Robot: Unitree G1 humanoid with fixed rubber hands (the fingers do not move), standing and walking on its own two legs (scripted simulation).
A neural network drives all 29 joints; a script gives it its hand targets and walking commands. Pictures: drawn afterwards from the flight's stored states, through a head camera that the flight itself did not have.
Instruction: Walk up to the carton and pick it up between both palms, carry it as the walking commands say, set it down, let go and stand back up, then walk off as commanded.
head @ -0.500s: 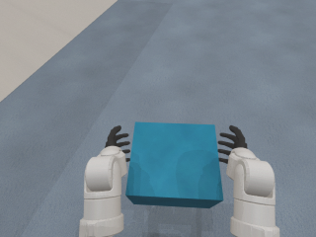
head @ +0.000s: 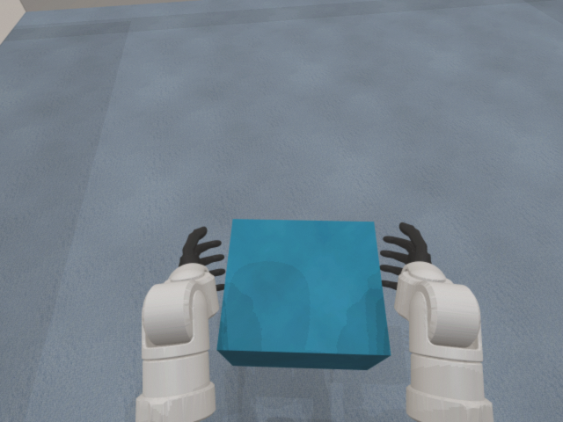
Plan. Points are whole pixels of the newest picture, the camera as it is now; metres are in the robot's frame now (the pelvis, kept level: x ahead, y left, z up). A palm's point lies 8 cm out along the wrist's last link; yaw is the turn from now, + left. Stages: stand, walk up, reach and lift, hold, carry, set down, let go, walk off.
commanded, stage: carry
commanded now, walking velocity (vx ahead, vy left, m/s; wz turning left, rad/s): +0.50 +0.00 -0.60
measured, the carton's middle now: (301, 296) +0.32 +0.00 -0.02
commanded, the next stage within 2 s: none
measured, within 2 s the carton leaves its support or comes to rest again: neither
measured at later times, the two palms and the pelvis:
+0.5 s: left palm (286, 131) +0.62 +0.03 +0.06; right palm (441, 150) +0.58 -0.26 +0.06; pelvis +0.30 -0.06 +0.00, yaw -11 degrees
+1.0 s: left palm (369, 47) +0.94 -0.17 +0.08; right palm (495, 77) +0.78 -0.42 +0.09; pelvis +0.61 -0.14 -0.01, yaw -31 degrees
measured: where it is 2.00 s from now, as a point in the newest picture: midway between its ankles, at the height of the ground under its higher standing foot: (370, 261)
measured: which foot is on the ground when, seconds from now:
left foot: down 0.00-0.26, up 0.28-0.62, down 0.64-1.00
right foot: up 0.00-0.24, down 0.26-0.64, up 0.66-1.00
